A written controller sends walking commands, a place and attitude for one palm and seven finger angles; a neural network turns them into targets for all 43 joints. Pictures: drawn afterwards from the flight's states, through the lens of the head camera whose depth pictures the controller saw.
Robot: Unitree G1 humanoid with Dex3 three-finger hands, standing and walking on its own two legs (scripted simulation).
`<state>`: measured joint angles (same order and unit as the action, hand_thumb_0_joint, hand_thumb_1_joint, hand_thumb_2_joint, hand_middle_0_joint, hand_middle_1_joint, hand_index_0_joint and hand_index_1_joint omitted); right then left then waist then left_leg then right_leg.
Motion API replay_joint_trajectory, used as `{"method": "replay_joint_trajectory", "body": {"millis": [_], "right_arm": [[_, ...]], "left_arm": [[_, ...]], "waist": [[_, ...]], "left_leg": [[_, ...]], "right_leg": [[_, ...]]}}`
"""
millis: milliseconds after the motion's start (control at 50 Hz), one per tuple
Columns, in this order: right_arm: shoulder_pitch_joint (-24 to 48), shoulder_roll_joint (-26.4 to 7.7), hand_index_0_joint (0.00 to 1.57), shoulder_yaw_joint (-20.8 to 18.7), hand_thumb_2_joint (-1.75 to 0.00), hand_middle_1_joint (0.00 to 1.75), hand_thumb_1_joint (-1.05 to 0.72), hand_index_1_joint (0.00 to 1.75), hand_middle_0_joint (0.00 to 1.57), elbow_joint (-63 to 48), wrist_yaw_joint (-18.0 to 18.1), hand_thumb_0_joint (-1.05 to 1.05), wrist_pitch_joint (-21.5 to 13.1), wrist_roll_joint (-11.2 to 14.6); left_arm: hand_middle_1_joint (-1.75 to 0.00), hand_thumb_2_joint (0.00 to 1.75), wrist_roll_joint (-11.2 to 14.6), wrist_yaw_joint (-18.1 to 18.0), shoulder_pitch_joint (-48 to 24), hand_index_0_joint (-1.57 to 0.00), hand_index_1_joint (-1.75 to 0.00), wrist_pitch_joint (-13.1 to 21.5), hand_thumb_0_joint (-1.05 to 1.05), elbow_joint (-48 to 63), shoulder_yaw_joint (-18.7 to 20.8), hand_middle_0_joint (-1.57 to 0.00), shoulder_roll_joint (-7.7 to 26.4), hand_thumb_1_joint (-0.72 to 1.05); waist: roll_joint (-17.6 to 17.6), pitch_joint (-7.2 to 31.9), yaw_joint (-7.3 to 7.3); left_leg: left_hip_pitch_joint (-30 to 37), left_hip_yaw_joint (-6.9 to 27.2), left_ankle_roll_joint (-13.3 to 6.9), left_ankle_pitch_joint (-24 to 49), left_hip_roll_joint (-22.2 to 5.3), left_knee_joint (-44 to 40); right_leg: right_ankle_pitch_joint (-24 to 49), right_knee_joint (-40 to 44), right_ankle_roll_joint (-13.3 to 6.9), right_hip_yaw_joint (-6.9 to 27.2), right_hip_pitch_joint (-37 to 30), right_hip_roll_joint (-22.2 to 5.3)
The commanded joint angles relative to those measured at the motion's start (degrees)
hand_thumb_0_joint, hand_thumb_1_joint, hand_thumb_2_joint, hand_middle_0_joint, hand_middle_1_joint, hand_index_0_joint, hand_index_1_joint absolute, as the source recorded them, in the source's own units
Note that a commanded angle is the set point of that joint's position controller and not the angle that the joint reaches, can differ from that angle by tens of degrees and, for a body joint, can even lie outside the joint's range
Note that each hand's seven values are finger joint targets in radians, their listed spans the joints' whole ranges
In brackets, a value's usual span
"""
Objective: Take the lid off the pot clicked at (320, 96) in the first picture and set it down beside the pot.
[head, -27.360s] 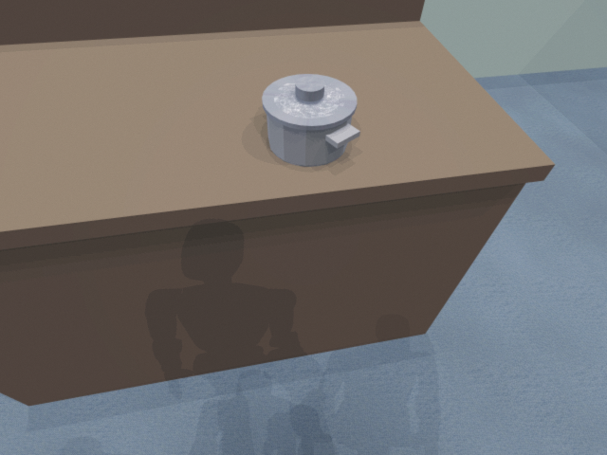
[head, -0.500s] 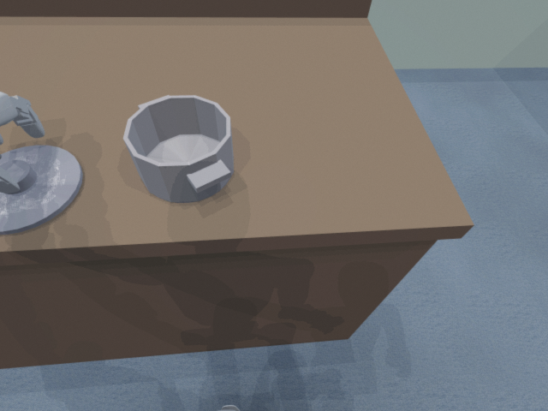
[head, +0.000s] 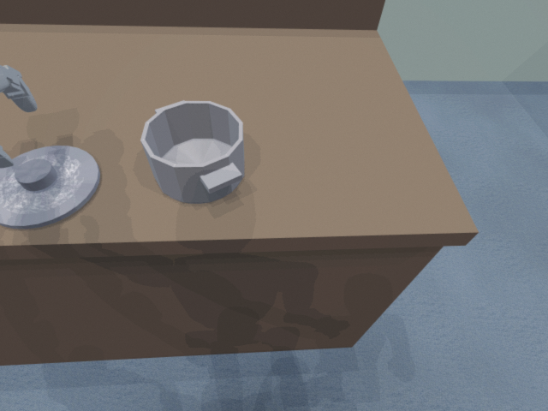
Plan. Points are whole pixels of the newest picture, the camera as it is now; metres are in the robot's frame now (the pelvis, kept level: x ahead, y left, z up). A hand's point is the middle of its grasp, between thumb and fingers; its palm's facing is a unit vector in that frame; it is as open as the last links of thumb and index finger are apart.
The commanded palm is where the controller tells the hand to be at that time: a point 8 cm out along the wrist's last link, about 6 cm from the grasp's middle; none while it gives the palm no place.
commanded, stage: raise the empty hand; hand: left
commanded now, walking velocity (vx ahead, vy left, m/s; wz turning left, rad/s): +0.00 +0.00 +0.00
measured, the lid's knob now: (36, 174) +0.44 +0.36 +0.09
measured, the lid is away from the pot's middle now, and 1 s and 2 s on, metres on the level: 0.24 0.24 0.24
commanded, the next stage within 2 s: draw the hand back to the body in 0.78 s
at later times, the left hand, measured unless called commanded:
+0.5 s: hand out of the picture +0.45 +0.36 +0.23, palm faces -0.25 -0.12 -0.96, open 11.0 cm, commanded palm +0.45 +0.36 +0.30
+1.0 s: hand out of the picture +0.45 +0.35 +0.26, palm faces -0.21 -0.11 -0.97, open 11.0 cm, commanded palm +0.43 +0.35 +0.32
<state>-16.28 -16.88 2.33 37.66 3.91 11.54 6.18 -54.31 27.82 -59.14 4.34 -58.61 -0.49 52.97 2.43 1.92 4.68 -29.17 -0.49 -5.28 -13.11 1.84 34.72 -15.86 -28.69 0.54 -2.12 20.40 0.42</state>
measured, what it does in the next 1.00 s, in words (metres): stands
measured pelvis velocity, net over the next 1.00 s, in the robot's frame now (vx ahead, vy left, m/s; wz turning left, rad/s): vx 0.01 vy -0.02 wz -0.01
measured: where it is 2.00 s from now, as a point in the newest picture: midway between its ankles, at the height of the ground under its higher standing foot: outside the picture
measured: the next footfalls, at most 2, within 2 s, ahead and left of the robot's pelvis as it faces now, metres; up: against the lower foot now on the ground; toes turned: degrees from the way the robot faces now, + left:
none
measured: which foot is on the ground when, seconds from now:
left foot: down 0.00-1.00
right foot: down 0.00-1.00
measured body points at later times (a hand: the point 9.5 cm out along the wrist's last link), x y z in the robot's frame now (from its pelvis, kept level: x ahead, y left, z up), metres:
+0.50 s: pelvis +0.01 +0.00 +0.01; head +0.06 +0.00 +0.45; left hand +0.46 +0.36 +0.28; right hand +0.06 -0.28 -0.12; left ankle +0.04 +0.06 -0.73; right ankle -0.02 -0.15 -0.73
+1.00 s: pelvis +0.01 -0.02 +0.01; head +0.06 -0.02 +0.46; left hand +0.46 +0.35 +0.31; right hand +0.07 -0.29 -0.12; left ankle +0.04 +0.06 -0.73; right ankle -0.02 -0.15 -0.73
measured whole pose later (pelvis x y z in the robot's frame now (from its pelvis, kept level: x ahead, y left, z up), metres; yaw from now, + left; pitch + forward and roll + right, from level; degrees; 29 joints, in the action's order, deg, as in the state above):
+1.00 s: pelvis +0.01 -0.02 +0.01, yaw +0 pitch +7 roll -2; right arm -16.1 -17.4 2.6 37.2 2.7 10.7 6.1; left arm -57.0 30.8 -68.0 -1.8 -59.1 -1.2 56.6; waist 2.5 1.3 5.2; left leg -24.4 -1.0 -4.2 -11.3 1.9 28.6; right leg -14.7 -24.6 0.6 -1.2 16.9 0.4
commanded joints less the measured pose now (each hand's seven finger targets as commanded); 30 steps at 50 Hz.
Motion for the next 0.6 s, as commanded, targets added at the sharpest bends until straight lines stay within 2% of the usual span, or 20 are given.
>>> {"method": "replay_joint_trajectory", "body": {"millis": [0, 20, 40, 60, 120, 200, 240, 260, 280, 300, 340, 360, 400, 420, 480, 500, 520, 540, 560, 580], "right_arm": [[-2.73, -10.82, 0.20, -3.34, -0.90, 0.30, -0.90, 0.30, 0.20, -4.65, 0.60, 0.00, -1.92, -0.04], [-2.13, -11.01, 0.20, -3.24, -0.90, 0.30, -0.90, 0.30, 0.20, -4.88, 0.55, 0.00, -2.04, 0.07], [-2.85, -10.90, 0.20, -3.43, -0.90, 0.30, -0.90, 0.30, 0.20, -4.57, 0.52, 0.00, -2.16, -0.12], [-2.62, -10.91, 0.20, -3.33, -0.90, 0.30, -0.90, 0.30, 0.20, -4.66, 0.54, 0.00, -2.22, -0.09], [-2.45, -10.80, 0.20, -3.34, -0.90, 0.30, -0.90, 0.30, 0.20, -5.19, 0.55, 0.00, -2.86, -0.27], [-3.33, -10.86, 0.20, -3.47, -0.90, 0.30, -0.90, 0.30, 0.20, -4.80, 0.48, 0.00, -2.59, -0.27], [-2.91, -11.05, 0.20, -3.68, -0.90, 0.30, -0.90, 0.30, 0.20, -5.17, 0.08, 0.00, -2.34, -0.31], [-2.76, -10.79, 0.20, -3.77, -0.90, 0.30, -0.90, 0.30, 0.20, -5.03, -0.03, 0.00, -2.38, -0.29], [-2.97, -10.68, 0.20, -3.94, -0.90, 0.30, -0.90, 0.30, 0.20, -4.90, -0.24, 0.00, -2.36, -0.28], [-3.12, -10.80, 0.20, -3.98, -0.90, 0.30, -0.90, 0.30, 0.20, -4.91, -0.39, 0.00, -2.38, -0.35], [-2.84, -10.87, 0.20, -3.96, -0.90, 0.30, -0.90, 0.30, 0.20, -5.45, -0.61, 0.00, -2.31, -0.38], [-2.69, -10.74, 0.20, -3.72, -0.90, 0.30, -0.90, 0.30, 0.20, -5.41, -0.53, 0.00, -2.15, -0.29], [-2.70, -10.79, 0.20, -3.58, -0.90, 0.30, -0.90, 0.30, 0.20, -5.23, -0.57, 0.00, -1.85, -0.20], [-2.17, -10.81, 0.20, -3.49, -0.90, 0.30, -0.90, 0.30, 0.20, -5.55, -0.52, 0.00, -2.00, -0.10], [-2.78, -10.94, 0.20, -3.56, -0.90, 0.30, -0.90, 0.30, 0.20, -5.28, -0.45, 0.00, -2.16, -0.27], [-2.58, -10.90, 0.20, -3.50, -0.90, 0.30, -0.90, 0.30, 0.20, -5.61, -0.43, 0.00, -2.24, -0.35], [-1.91, -10.96, 0.20, -3.19, -0.90, 0.30, -0.90, 0.30, 0.20, -6.09, -0.36, 0.00, -2.44, -0.36], [-2.42, -10.72, 0.20, -3.34, -0.90, 0.30, -0.90, 0.30, 0.20, -5.59, -0.32, 0.00, -2.31, -0.47], [-2.36, -10.61, 0.20, -3.34, -0.90, 0.30, -0.90, 0.30, 0.20, -5.26, -0.28, 0.00, -2.38, -0.38], [-2.37, -10.62, 0.20, -3.31, -0.90, 0.30, -0.90, 0.30, 0.20, -5.23, -0.47, 0.00, -2.31, -0.24]], "left_arm": [[-0.72, 0.81, -0.20, -2.21, -27.76, -0.42, -0.72, -1.06, 0.00, 7.51, 3.19, -0.42, 18.02, -0.09], [-0.72, 0.81, -0.18, -2.00, -28.44, -0.42, -0.72, -1.06, 0.00, 8.58, 2.05, -0.42, 17.18, -0.09], [-0.72, 0.81, -0.72, -2.16, -29.31, -0.42, -0.72, -1.21, 0.00, 8.98, 2.29, -0.42, 17.49, -0.09], [-0.72, 0.81, -0.92, -2.10, -30.36, -0.42, -0.72, -1.35, 0.00, 8.99, 1.90, -0.42, 17.37, -0.09], [-0.72, 0.81, -0.71, -2.00, -31.76, -0.42, -0.72, -1.08, 0.00, 12.33, 2.67, -0.42, 18.09, -0.09], [-0.72, 0.81, -0.93, -1.56, -29.74, -0.42, -0.72, -1.98, 0.00, 7.71, 5.54, -0.42, 21.30, -0.09], [-0.72, 0.81, -1.12, -1.38, -32.40, -0.42, -0.72, -1.98, 0.00, 12.05, 5.27, -0.42, 21.45, -0.09], [-0.72, 0.81, -1.34, -1.25, -32.65, -0.42, -0.72, -2.36, 0.00, 10.78, 2.99, -0.42, 18.49, -0.09], [-0.72, 0.81, -1.17, -1.06, -32.36, -0.42, -0.72, -2.79, 0.00, 10.69, 1.61, -0.42, 16.58, -0.09], [-0.72, 0.81, -1.23, -0.91, -31.76, -0.42, -0.72, -3.10, 0.00, 9.54, 1.62, -0.42, 16.47, -0.09], [-0.72, 0.81, -1.44, -0.98, -30.79, -0.42, -0.72, -3.31, 0.00, 11.29, 4.41, -0.42, 19.84, -0.09], [-0.72, 0.81, -1.74, -1.04, -30.54, -0.42, -0.72, -3.52, 0.00, 9.57, 4.62, -0.42, 20.24, -0.09], [-0.72, 0.81, -1.62, -0.68, -31.74, -0.42, -0.72, -4.25, 0.00, 8.48, 3.43, -0.42, 19.46, -0.09], [-0.72, 0.81, -1.25, -0.24, -32.53, -0.42, -0.72, -4.37, 0.00, 9.27, 1.29, -0.42, 17.24, -0.09], [-0.72, 0.81, -2.41, -0.58, -35.49, -0.42, -0.72, -4.63, 0.00, 10.52, 4.20, -0.42, 21.78, -0.09], [-0.72, 0.81, -2.72, -0.67, -36.34, -0.42, -0.72, -4.52, 0.00, 11.54, 5.52, -0.42, 23.72, -0.09], [-0.72, 0.81, -2.48, -0.57, -35.95, -0.42, -0.72, -4.19, 0.00, 12.50, 5.73, -0.42, 24.21, -0.09], [-0.72, 0.81, -2.92, -0.61, -36.62, -0.42, -0.72, -4.44, 0.00, 11.85, 5.69, -0.42, 24.09, -0.09], [-0.72, 0.81, -2.86, -0.32, -36.36, -0.42, -0.72, -4.78, 0.00, 9.55, 3.62, -0.42, 21.66, -0.09], [-0.72, 0.81, -2.47, -0.11, -36.53, -0.42, -0.72, -5.03, 0.00, 10.40, 3.60, -0.42, 21.55, -0.09]], "waist": [[5.48, 16.65, 1.18], [7.37, 17.40, 1.05], [6.93, 18.85, 1.06], [7.71, 18.29, 1.20], [9.95, 21.80, 0.69], [4.32, 20.75, 0.61], [7.37, 23.16, 0.39], [8.62, 21.23, 0.89], [8.06, 20.35, 1.06], [7.46, 18.83, 1.02], [7.44, 21.29, 0.20], [6.21, 20.54, 0.41], [4.74, 19.60, 0.77], [6.04, 19.22, 0.90], [5.70, 22.06, 0.54], [6.86, 23.25, 0.23], [8.13, 24.18, -0.08], [7.40, 24.65, 0.25], [7.53, 22.49, 0.79], [7.52, 22.27, 0.62]], "left_leg": [[21.58, 5.31, 0.72, 5.99, -1.07, -5.72], [22.75, 5.29, 0.94, 7.35, -1.18, -5.86], [23.64, 5.46, 0.91, 7.74, -1.27, -5.71], [23.86, 5.70, 0.99, 7.36, -1.37, -5.92], [27.86, 6.32, 1.31, 13.88, -1.53, -5.63], [23.58, 4.68, 0.51, 12.92, -0.80, -5.67], [26.40, 5.06, 1.12, 18.06, -1.30, -5.63], [27.57, 5.79, 1.46, 19.27, -1.57, -5.62], [28.30, 6.45, 1.74, 18.33, -1.98, -6.12], [27.50, 6.48, 1.66, 16.27, -2.05, -6.53], [27.97, 5.77, 1.49, 19.71, -1.67, -5.92], [26.67, 5.30, 1.25, 19.81, -1.37, -5.64], [24.94, 4.72, 1.04, 17.58, -1.29, -6.30], [25.85, 4.82, 1.18, 18.53, -1.44, -6.58], [26.98, 5.05, 1.03, 17.96, -1.39, -6.67], [27.17, 4.68, 1.02, 18.78, -1.25, -6.65], [28.04, 4.56, 1.14, 22.46, -1.20, -6.20], [28.34, 4.55, 1.10, 22.43, -1.38, -6.05], [27.98, 4.43, 1.06, 21.26, -1.36, -6.07], [27.92, 4.63, 1.22, 21.19, -1.55, -6.55]], "right_leg": [[4.14, 4.71, -3.59, -1.54, 6.21, 4.02], [4.59, 4.66, -3.81, -1.49, 5.93, 3.89], [4.58, 4.48, -3.63, -1.50, 5.95, 4.00], [4.31, 4.71, -3.73, -1.53, 6.55, 3.97], [6.22, 4.84, -3.87, -1.47, 5.65, 3.98], [8.54, 5.12, -3.27, -1.00, 2.12, 3.84], [9.53, 4.78, -3.29, -1.13, 2.39, 3.68], [8.68, 4.90, -3.50, -1.51, 4.79, 3.88], [7.32, 5.31, -3.36, -1.69, 6.13, 3.98], [6.32, 5.65, -3.36, -1.72, 6.45, 4.06], [8.26, 5.34, -3.41, -1.08, 3.95, 3.96], [9.09, 5.18, -3.45, -1.06, 3.45, 3.88], [9.36, 5.55, -3.25, -1.04, 2.53, 3.74], [9.45, 5.96, -3.44, -1.19, 3.04, 3.64], [9.23, 5.78, -3.27, -0.94, 1.76, 3.72], [9.80, 5.70, -3.27, -0.76, 0.77, 3.66], [11.48, 5.70, -3.51, -0.76, -0.09, 3.52], [11.15, 5.53, -3.18, -0.72, 0.23, 3.55], [10.44, 5.91, -3.14, -0.89, 1.75, 3.60], [10.40, 6.15, -3.11, -0.92, 1.45, 3.56]]}}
